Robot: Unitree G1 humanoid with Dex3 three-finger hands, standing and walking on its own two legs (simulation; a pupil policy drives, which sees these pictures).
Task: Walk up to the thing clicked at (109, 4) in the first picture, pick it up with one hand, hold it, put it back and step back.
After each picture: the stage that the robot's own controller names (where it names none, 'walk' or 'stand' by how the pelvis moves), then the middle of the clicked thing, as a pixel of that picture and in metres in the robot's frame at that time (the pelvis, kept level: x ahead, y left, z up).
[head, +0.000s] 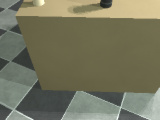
stand; out of the picture +0.91 -0.09 +0.13
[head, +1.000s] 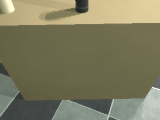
walk; out of the picture +0.81 +0.09 +0.16
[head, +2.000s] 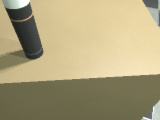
stand; (25, 27) +0.46 +0.24 +0.15
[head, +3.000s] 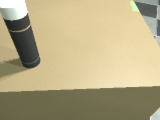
stand; (23, 37) +0.45 +0.23 +0.14
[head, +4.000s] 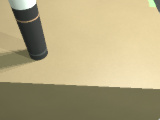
stand; (31, 27) +0.46 +0.21 +0.15
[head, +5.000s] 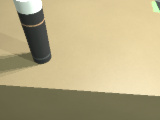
stand; (35, 31) +0.45 +0.21 +0.14
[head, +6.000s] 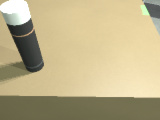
stand; (26, 41) +0.43 +0.23 +0.14
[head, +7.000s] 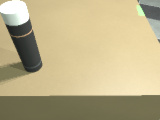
stand; (24, 41) +0.43 +0.23 +0.13
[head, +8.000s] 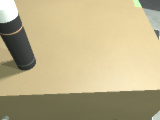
rise first; (15, 39) +0.42 +0.25 +0.14
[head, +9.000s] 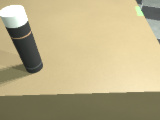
go down; (25, 43) +0.43 +0.26 +0.14
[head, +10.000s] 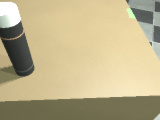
go down; (16, 44) +0.42 +0.25 +0.14
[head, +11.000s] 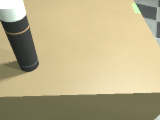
go down; (20, 39) +0.43 +0.24 +0.15
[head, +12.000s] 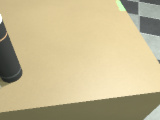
close in; out of the picture +0.38 +0.25 +0.16
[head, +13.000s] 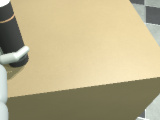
close; (6, 30) +0.44 +0.24 +0.17
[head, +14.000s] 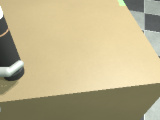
lift; (1, 44) +0.39 +0.25 +0.17
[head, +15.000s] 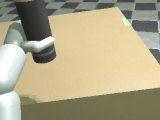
lift; (34, 17) +0.36 +0.14 +0.33
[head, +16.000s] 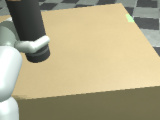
hold; (26, 15) +0.35 +0.16 +0.33
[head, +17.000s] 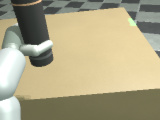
hold; (32, 20) +0.35 +0.16 +0.32
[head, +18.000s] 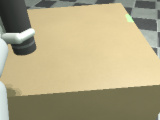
crouch; (12, 9) +0.39 +0.21 +0.32
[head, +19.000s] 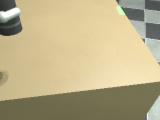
lower; out of the picture +0.46 +0.24 +0.33
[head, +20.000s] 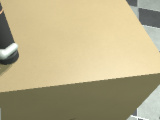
lower; out of the picture +0.44 +0.27 +0.18
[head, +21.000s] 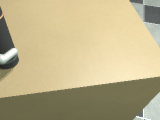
lower; out of the picture +0.43 +0.27 +0.17
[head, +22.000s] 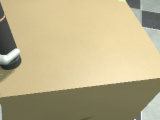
lower; out of the picture +0.43 +0.26 +0.17
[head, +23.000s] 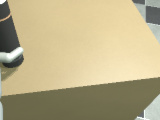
lower; (2, 30) +0.43 +0.25 +0.17
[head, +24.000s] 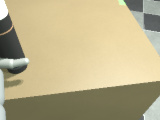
open; (5, 40) +0.41 +0.25 +0.17
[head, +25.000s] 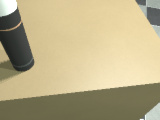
sink last; (12, 36) +0.41 +0.22 +0.17
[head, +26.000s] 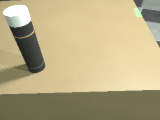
stand; (27, 43) +0.44 +0.26 +0.15
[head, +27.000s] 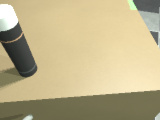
stand; (16, 46) +0.41 +0.25 +0.14
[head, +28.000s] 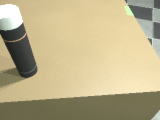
walk; (18, 46) +0.41 +0.24 +0.14
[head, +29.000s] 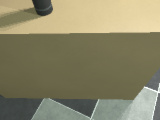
walk; out of the picture +0.63 +0.20 +0.16
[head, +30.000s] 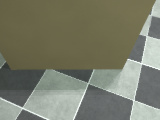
walk; out of the picture +1.00 +0.14 +0.15
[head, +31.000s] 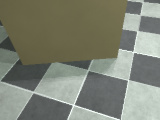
stand; out of the picture +1.29 +0.30 +0.15
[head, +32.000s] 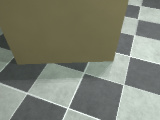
stand; out of the picture +1.27 +0.24 +0.14
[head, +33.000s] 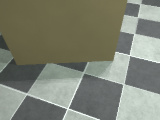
stand; out of the picture +1.26 +0.25 +0.13
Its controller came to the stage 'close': yes
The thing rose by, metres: 0.21
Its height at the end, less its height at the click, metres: +0.00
